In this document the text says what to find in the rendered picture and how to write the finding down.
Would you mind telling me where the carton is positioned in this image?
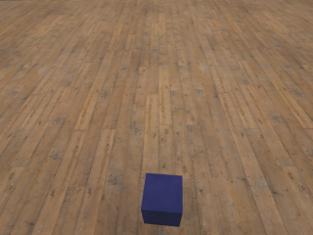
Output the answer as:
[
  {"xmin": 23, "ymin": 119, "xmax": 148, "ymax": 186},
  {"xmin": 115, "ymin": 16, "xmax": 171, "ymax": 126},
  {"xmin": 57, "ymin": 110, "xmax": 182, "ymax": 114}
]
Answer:
[{"xmin": 141, "ymin": 173, "xmax": 183, "ymax": 227}]

